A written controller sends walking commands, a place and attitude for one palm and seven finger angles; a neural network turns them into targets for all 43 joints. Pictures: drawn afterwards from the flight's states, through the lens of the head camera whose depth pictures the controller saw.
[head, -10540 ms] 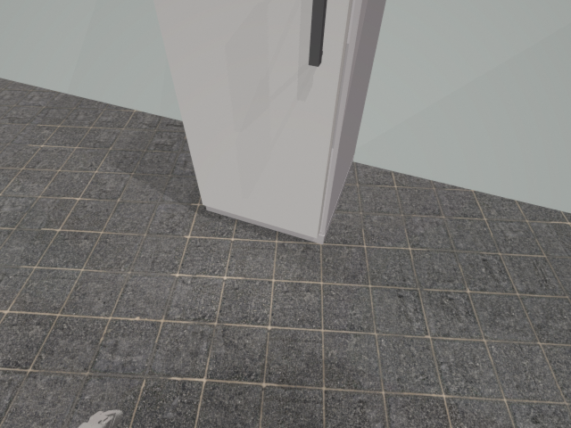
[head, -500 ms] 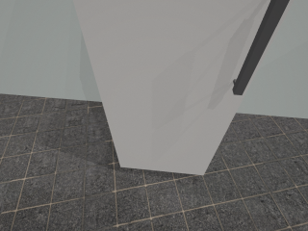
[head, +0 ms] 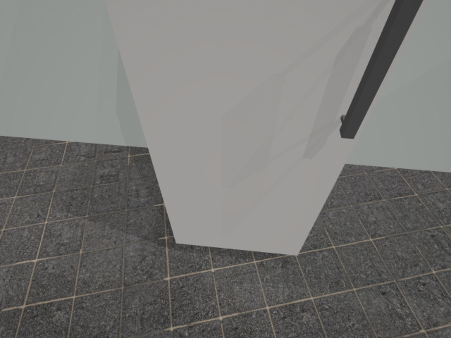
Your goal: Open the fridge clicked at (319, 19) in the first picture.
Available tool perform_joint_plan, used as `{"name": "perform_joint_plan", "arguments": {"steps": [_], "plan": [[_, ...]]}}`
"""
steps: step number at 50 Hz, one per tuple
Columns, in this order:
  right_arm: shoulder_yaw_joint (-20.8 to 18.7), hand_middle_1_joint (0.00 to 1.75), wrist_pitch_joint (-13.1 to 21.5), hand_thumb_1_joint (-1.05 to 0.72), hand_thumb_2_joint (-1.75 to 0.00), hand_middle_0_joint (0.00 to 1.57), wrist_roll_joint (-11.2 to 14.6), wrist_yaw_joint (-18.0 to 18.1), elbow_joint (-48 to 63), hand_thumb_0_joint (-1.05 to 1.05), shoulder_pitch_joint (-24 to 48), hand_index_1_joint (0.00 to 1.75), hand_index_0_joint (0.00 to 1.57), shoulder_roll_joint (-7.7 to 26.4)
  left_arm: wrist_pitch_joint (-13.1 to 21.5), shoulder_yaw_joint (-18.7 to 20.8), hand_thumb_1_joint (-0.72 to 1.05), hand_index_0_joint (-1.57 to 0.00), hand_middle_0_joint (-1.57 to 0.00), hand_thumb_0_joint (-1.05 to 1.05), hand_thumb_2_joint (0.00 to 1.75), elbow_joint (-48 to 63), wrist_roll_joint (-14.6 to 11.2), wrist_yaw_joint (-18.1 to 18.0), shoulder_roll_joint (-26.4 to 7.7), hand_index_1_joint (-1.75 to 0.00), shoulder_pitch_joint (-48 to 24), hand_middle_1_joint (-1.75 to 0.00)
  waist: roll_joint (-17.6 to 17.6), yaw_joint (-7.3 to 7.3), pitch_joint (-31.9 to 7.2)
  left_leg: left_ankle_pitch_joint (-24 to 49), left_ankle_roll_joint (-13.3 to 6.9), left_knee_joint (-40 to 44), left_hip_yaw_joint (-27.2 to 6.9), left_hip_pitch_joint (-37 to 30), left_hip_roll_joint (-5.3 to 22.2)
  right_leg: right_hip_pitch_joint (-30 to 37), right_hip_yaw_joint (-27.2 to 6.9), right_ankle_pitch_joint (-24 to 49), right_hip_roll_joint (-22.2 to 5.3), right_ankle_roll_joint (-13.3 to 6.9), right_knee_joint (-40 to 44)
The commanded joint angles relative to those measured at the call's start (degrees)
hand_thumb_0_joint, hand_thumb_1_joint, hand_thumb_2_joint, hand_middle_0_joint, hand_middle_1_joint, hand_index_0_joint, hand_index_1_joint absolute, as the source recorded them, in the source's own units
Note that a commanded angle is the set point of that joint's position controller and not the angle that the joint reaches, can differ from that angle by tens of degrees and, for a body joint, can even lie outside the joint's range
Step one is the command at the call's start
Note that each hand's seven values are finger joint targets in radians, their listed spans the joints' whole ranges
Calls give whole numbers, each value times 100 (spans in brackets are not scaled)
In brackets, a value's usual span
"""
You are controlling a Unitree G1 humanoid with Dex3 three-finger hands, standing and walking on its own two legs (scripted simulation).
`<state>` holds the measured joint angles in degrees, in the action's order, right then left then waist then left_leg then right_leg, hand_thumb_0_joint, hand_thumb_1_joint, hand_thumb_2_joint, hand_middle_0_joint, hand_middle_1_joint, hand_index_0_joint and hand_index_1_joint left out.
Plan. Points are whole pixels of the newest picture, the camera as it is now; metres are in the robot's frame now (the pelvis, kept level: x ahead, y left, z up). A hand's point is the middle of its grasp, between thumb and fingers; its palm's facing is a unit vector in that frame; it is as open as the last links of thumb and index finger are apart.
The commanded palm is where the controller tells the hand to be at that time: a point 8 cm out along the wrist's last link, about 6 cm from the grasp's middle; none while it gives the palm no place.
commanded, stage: look again from close up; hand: right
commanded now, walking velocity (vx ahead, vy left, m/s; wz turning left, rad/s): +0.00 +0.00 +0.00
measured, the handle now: (371, 68) +0.54 -0.24 +0.22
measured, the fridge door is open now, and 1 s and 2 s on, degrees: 0 0 0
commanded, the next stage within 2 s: shuffle to correct the standing spot in 0.52 s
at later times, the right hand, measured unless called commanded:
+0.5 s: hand out of the picture +0.03 -0.20 -0.17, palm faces +0.01 +0.97 -0.23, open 7.4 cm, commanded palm none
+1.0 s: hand out of the picture +0.01 -0.19 -0.19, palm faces +0.05 +0.99 -0.15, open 7.4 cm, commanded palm none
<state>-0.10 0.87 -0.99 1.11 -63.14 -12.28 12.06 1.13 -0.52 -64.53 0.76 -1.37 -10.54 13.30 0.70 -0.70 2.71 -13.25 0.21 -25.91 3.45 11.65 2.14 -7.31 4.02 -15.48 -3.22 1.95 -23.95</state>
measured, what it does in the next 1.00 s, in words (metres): shifts its weight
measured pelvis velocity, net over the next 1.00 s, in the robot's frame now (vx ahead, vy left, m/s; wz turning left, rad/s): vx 0.04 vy -0.03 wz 0.01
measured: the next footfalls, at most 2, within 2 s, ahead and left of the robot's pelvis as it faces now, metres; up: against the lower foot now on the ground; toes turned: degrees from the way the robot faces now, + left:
left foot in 1.14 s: +0.12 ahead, +0.08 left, +0.00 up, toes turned +5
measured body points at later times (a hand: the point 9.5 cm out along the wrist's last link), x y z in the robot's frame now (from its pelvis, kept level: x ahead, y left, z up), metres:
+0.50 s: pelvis +0.00 +0.00 +0.00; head +0.02 +0.00 +0.45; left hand +0.03 +0.24 -0.15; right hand +0.03 -0.25 -0.15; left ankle +0.01 +0.12 -0.74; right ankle -0.03 -0.14 -0.74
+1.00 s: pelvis +0.04 -0.03 -0.01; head +0.06 -0.05 +0.44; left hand +0.00 +0.19 -0.16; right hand +0.00 -0.25 -0.18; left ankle +0.01 +0.10 -0.73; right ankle -0.03 -0.14 -0.74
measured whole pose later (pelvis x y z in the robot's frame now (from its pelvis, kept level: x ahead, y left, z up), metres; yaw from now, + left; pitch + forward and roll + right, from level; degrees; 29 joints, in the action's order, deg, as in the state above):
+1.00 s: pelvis +0.04 -0.03 -0.01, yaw +0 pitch +0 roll +0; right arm -1.9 -0.9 -1.7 0.8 -63.6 -19.6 9.2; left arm 1.9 -0.5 -64.0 1.4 -1.4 -6.9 21.3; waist 2.7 -1.2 1.9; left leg -26.1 -1.0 -40.5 3.9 15.2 3.7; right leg -7.5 4.9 -23.5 -1.7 -0.6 -31.3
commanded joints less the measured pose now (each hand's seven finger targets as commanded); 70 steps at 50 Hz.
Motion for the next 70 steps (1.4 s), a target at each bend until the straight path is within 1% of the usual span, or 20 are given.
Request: {"name": "perform_joint_plan", "arguments": {"steps": [1, 31, 34, 38, 41, 43, 45, 47, 48, 50, 53, 55, 56, 57, 60, 62, 63, 66, 68, 70], "plan": [[-155, 30, 75, -90, -90, 20, 20, 25, 240, 0, -162, 30, 20, 778, 78, 162, 90, -20, -20, 0, 90, 193, 16, -25, -768, -30, 201, -30, -79, 16, -11, 824, -193, 442, -513, -155, 487, -328, -369, 852, -364, -252, 479], [-155, 30, 96, -90, -90, 20, 18, 11, 212, 0, -97, 30, 20, 865, 81, 163, 90, -20, -20, 0, 90, 173, 14, -17, -852, -30, 66, -30, -40, 12, -132, 1054, -178, 512, -473, -304, 526, -229, -403, 1021, -377, -236, 503], [-101, 30, 34, -90, -90, 20, 3, 23, 138, 0, -333, 30, 20, 551, 14, 81, 90, -20, -20, 0, 90, 68, 44, 3, -531, -30, 337, -30, -84, 2, -129, 178, -188, 513, -492, -233, 525, -272, -258, 395, -274, -201, 365], [-215, 30, -52, -90, -90, 20, -41, -3, 183, 0, -589, 30, 20, 680, -79, 99, 90, -20, -20, 0, 90, 158, 79, 50, -405, -30, 533, -30, 468, -75, 432, -1651, -392, 878, -941, 43, 719, -916, -15, -745, 29, -228, -67], [-323, 30, -45, -90, -90, 20, -29, 7, 227, 0, -806, 30, 20, 743, -53, 109, 90, -20, -20, 0, 90, 238, 87, 61, -288, -30, 643, -30, 702, -112, 471, -1883, -641, 1109, -1287, 120, 1051, -1062, 119, -649, 130, -233, -664], [-361, 30, -31, -90, -90, 20, -36, 13, 278, 0, -815, 30, 20, 693, -28, 128, 90, -20, -20, 0, 90, 254, 76, 57, -246, -30, 821, -30, 603, -20, 532, -1629, -693, 935, -1158, 309, 1039, -883, 123, -533, 90, -255, -626], [-361, 30, -31, -90, -90, 20, -37, -8, 352, 0, -675, 30, 20, 504, 52, 123, 90, -20, -20, 0, 90, 143, 65, 48, -244, -30, 1216, -30, -13, 125, 427, -1016, -519, 112, -520, 524, 648, -379, -106, 39, -46, -332, -110], [-276, 30, -16, -90, -90, 20, -55, -31, 495, 0, -442, 30, 20, 56, 112, 209, 90, -20, -20, 0, 90, -37, 71, -26, -621, -30, 1768, -30, -1569, 289, 324, -1000, -198, -1492, 510, 1201, -62, 274, -1166, 1557, -958, -815, 508], [-237, 30, 14, -90, -90, 20, -77, -19, 608, 0, -213, 30, 20, 6, 112, 197, 90, -20, -20, 0, 90, -87, 71, -77, -599, -30, 1971, -30, -1674, 388, 499, -1804, -170, -2098, 478, 1896, -133, 682, -1526, 2674, -1257, -1171, 578], [-242, 30, 69, -90, -90, 20, -31, -20, 671, 0, 13, 30, 20, -106, 139, 165, 90, -20, -20, 0, 90, -113, 110, -127, -469, -30, 2053, -30, -1126, 393, 590, -2140, -258, -2582, 226, 2310, 76, 965, -1612, 4079, -1427, -1505, 326], [-222, 30, 66, -90, -90, 20, 28, -36, 537, 0, -227, 30, 20, -266, 161, 128, 90, -20, -20, 0, 90, -31, 79, -204, -370, -30, 1543, -30, -830, 106, 324, -1246, -167, -1243, 202, 1252, 124, 643, -876, 5078, -1014, -1108, 60], [-273, 30, 105, -90, -90, 20, 38, 7, 271, 0, -982, 30, 20, -15, 181, 155, 90, -20, -20, 0, 90, 47, -37, -234, -395, -30, 1297, -30, -473, -250, -172, 1042, -116, 210, 108, -357, 147, 160, -532, 4634, -624, -643, -589], [-340, 30, 162, -90, -90, 20, 36, 65, 174, 0, -1247, 30, 20, 427, 203, 195, 90, -20, -20, 0, 90, 128, -106, -220, -398, -30, 1325, -30, 91, -239, -624, 2974, -297, -84, -484, -1405, 685, -514, -457, 3097, -422, -428, -761], [-323, 30, 147, -90, -90, 20, 60, 95, 115, 0, -1241, 30, 20, 583, 178, 225, 90, -20, -20, 0, 90, 128, -131, -199, -270, -30, 1366, -30, 338, -149, -675, 4528, -674, -372, -918, -1582, 1376, -894, -317, 1217, -106, -279, -731], [-260, 30, 52, -90, -90, 20, 42, 189, 142, 0, -913, 30, 20, 351, -59, 224, 90, -20, -20, 0, 90, -13, -107, -200, 244, -30, 1382, -30, 1194, -34, -197, 5505, -1030, -267, -761, -898, 1646, -906, -114, -782, 9, -115, -1110], [-260, 30, 4, -90, -90, 20, -5, 219, 243, 0, -642, 30, 20, 324, -104, 231, 90, -20, -20, 0, 90, -28, -91, -166, 330, -30, 1320, -30, 1016, 25, -174, 4931, -1036, -243, -706, -560, 1605, -826, -100, -989, -47, -125, -1008], [-271, 30, -20, -90, -90, 20, 12, 229, 288, 0, -485, 30, 20, 302, -98, 237, 90, -20, -20, 0, 90, -70, -85, -151, 360, -30, 1396, -30, 698, 115, -254, 4529, -946, -415, -605, -502, 1470, -598, -62, -363, -101, -126, -449], [-292, 30, -121, -90, -90, 20, 62, 177, 578, 0, -169, 30, 20, 126, -54, 307, 90, -20, -20, 0, 90, 26, 6, -176, -42, -30, 1216, -30, -733, 79, -201, 1896, -236, -793, -83, 159, 521, -76, -499, 3275, -757, -381, 65], [-287, 30, -157, -90, -90, 20, 0, 167, 623, 0, -100, 30, 20, 37, -21, 308, 90, -20, -20, 0, 90, 143, 22, -188, -118, -30, 929, -30, -921, 18, -68, 632, -115, -972, 9, 203, 273, -104, -586, 4249, -951, -609, 128], [-280, 30, -171, -90, -90, 20, -15, 147, 606, 0, -221, 30, 20, 28, -10, 332, 90, -20, -20, 0, 90, 279, 32, -181, -215, -30, 690, -30, -754, -45, -89, 361, -103, -747, -57, 188, 279, -87, -501, 3788, -904, -631, 55]]}}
